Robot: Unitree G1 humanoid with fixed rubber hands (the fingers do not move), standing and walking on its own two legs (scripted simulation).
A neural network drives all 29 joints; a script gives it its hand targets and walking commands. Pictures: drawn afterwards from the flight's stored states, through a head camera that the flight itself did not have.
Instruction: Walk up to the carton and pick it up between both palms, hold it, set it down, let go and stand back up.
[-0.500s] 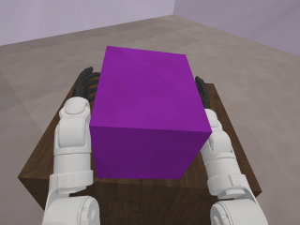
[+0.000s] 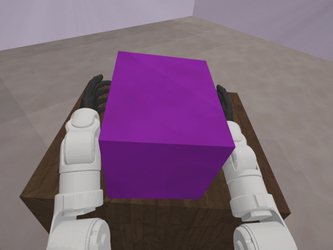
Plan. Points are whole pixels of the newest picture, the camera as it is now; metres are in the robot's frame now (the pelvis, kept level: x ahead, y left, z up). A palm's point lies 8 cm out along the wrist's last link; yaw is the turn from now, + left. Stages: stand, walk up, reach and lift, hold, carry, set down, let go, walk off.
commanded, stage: hold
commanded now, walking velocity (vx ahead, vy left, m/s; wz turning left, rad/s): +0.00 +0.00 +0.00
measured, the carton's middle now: (159, 125) +0.35 -0.01 +0.17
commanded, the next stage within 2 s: set down in 0.80 s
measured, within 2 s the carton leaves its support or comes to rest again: neither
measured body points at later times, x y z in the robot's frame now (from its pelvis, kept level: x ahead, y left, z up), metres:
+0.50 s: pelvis +0.00 +0.00 +0.00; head -0.03 +0.01 +0.45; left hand +0.38 +0.15 +0.20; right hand +0.38 -0.15 +0.18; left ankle +0.00 +0.12 -0.75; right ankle +0.05 -0.13 -0.75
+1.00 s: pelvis +0.00 +0.00 +0.00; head -0.04 +0.02 +0.45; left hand +0.39 +0.14 +0.20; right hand +0.37 -0.16 +0.19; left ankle +0.00 +0.12 -0.75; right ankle +0.05 -0.13 -0.75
